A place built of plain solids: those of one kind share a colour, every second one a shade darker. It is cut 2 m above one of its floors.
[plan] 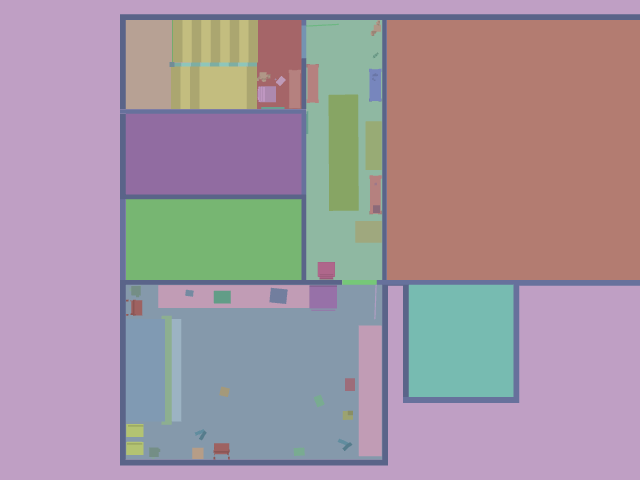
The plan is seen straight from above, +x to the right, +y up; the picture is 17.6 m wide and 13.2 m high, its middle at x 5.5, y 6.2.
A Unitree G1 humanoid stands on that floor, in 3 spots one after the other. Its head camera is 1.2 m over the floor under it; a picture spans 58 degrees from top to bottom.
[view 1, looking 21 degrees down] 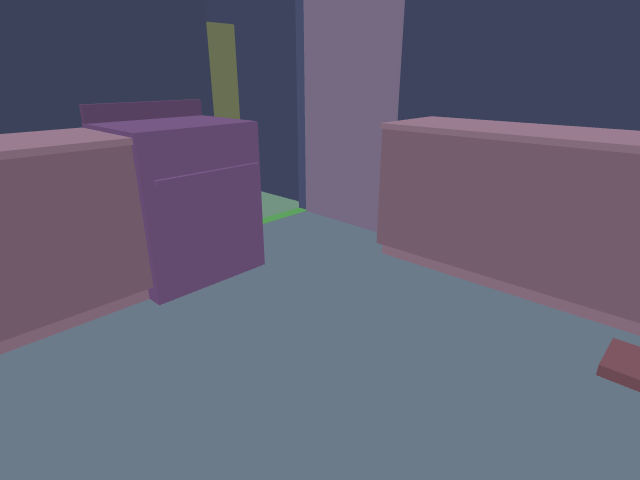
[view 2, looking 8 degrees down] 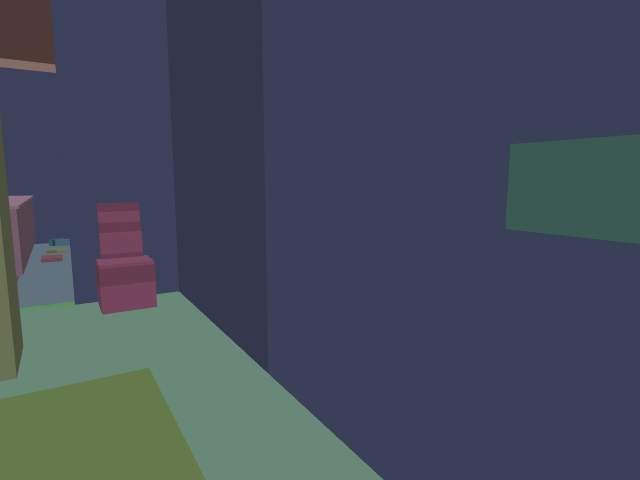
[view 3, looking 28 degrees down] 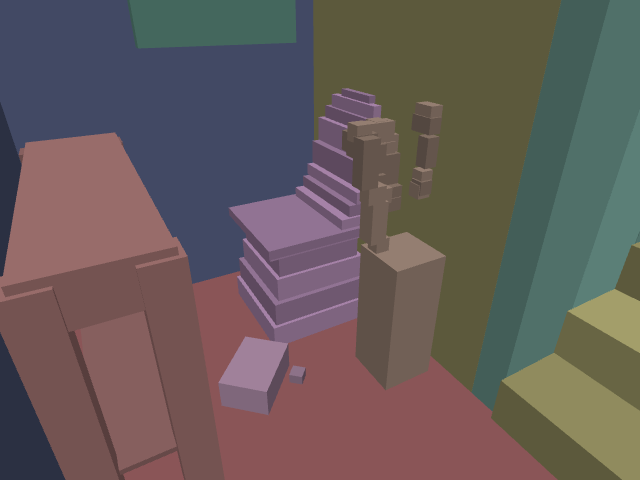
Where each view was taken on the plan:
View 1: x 4.28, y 2.23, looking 43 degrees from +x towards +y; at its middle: floor_kitchen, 3.35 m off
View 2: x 6.17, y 9.83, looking -121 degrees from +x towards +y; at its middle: wall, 2.06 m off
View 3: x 4.78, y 11.68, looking -119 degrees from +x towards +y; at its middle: chair_spindle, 1.61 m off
